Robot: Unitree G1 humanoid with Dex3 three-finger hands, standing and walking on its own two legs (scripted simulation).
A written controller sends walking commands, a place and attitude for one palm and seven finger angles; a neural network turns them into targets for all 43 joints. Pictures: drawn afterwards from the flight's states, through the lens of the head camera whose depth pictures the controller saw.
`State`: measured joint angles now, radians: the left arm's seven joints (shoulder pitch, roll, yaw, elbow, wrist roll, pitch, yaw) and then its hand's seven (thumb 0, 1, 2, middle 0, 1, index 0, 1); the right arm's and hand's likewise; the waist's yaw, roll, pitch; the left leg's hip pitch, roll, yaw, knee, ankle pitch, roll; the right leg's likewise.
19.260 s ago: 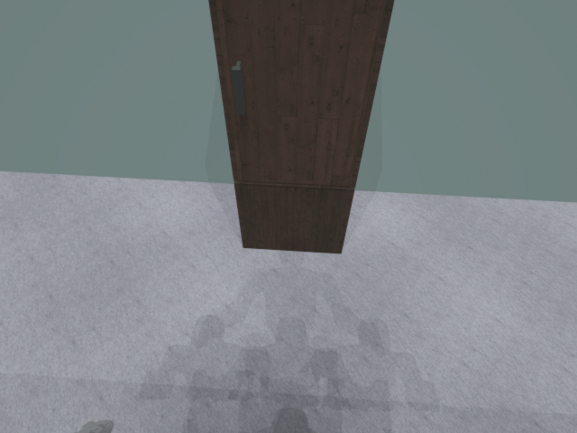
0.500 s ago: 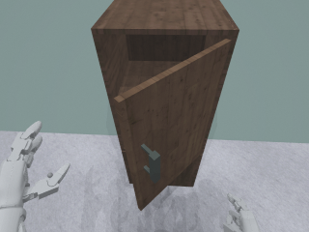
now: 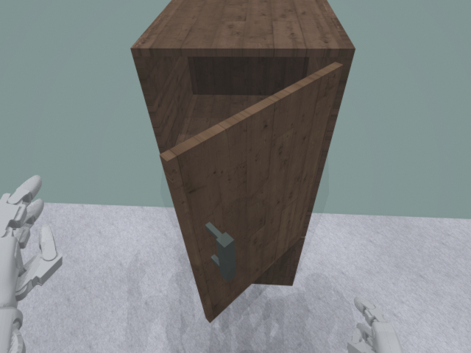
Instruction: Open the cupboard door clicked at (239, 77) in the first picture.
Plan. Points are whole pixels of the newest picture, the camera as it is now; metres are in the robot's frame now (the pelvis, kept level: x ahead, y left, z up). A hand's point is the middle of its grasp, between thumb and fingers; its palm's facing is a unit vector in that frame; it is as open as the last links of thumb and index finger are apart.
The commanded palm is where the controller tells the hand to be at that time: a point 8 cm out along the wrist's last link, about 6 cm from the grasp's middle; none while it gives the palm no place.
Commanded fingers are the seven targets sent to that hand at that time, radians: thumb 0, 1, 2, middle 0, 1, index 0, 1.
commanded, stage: draw the hand back to the body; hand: left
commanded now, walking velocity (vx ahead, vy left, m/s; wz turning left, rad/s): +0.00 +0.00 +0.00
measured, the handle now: (219, 251) +0.30 +0.07 +0.01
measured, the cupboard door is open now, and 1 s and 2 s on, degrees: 46 46 46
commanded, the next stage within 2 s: step back with the hand held close in 0.02 s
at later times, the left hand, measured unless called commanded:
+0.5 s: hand (52, 265) +0.18 +0.26 +0.15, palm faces +0.32 -0.80 -0.51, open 7.5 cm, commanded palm +0.11 +0.31 +0.17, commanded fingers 0.00 0.90 0.90 -0.20 -0.30 -0.20 -0.30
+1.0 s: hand out of the picture +0.07 +0.30 +0.15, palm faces +0.46 -0.75 -0.47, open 7.5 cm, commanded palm +0.02 +0.34 +0.17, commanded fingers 0.00 0.90 0.90 -0.20 -0.30 -0.20 -0.30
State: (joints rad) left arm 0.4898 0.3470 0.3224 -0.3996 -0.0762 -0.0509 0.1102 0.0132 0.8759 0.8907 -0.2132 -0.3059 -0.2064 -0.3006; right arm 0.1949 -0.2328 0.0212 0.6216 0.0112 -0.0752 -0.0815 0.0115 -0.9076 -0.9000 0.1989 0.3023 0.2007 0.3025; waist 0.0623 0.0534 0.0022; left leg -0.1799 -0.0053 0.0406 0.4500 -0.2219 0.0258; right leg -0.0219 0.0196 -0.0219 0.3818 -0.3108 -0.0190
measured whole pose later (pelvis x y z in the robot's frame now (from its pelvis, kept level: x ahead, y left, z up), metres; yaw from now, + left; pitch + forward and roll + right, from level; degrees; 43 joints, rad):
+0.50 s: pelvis -0.03 +0.01 +0.00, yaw -1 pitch +0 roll -1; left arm 0.56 0.42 0.38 -0.47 -0.06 -0.12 0.11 0.01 0.88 0.89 -0.22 -0.31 -0.21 -0.30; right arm 0.17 -0.25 -0.01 0.54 0.02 0.03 -0.09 0.01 -0.91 -0.90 0.20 0.30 0.20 0.30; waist 0.00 0.04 0.03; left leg -0.30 0.01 0.06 0.47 -0.18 0.04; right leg -0.16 0.03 0.00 0.42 -0.27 -0.01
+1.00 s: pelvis -0.11 +0.03 -0.01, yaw +2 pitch +0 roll -2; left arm 0.58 0.38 0.41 -0.54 -0.03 -0.20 0.16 0.01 0.88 0.89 -0.22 -0.31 -0.21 -0.30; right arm 0.21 -0.22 -0.01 0.61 0.00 -0.06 -0.07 0.01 -0.91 -0.90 0.20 0.30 0.20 0.30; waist 0.03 0.03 0.04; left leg -0.48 -0.02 0.01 0.72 -0.32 0.01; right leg -0.31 0.04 0.02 0.54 -0.22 0.00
